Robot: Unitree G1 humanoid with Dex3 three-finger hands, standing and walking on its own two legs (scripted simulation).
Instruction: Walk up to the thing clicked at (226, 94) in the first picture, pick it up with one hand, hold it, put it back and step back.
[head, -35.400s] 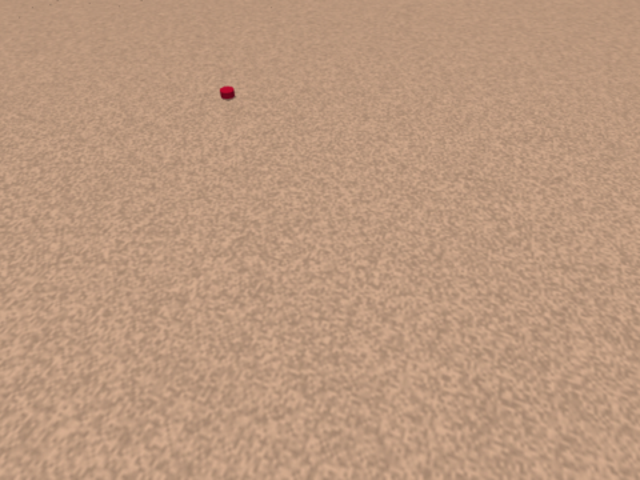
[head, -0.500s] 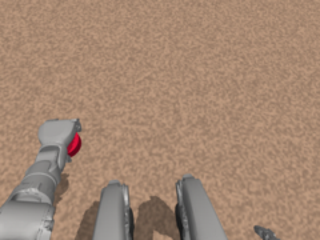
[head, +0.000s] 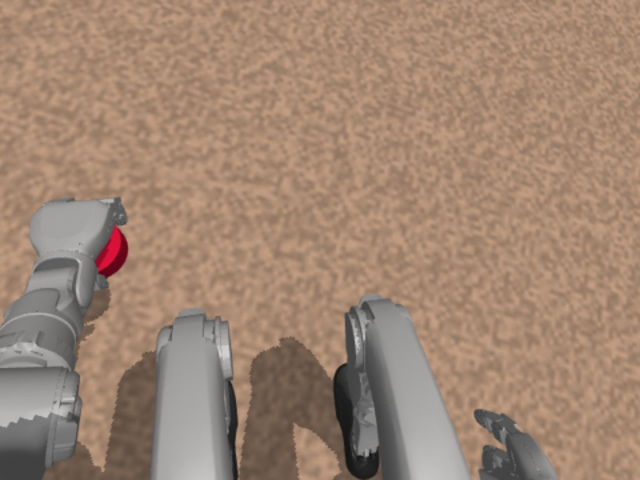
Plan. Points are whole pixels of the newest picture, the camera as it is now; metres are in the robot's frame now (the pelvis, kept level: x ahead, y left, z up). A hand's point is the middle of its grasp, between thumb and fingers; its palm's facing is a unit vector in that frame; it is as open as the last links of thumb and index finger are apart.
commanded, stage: crouch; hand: left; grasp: from above
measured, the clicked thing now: (91, 247) +0.41 +0.29 -0.20
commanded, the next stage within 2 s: lower in 0.62 s
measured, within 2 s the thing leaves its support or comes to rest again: neither
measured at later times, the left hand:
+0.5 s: hand (108, 259) +0.41 +0.28 -0.24, palm faces -0.45 -0.05 -0.89, open 10.2 cm
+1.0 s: hand (120, 265) +0.41 +0.28 -0.30, palm faces -0.48 -0.08 -0.88, open 10.2 cm
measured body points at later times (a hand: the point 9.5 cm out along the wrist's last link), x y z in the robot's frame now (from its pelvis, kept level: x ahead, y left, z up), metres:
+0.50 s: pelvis -0.01 +0.00 -0.07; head +0.21 +0.05 +0.31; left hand +0.42 +0.28 -0.19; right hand +0.05 -0.28 -0.19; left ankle +0.08 +0.13 -0.39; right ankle +0.08 -0.13 -0.39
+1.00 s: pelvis -0.01 +0.00 -0.11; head +0.22 +0.06 +0.27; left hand +0.43 +0.28 -0.25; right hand +0.05 -0.28 -0.22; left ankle +0.08 +0.13 -0.39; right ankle +0.08 -0.13 -0.39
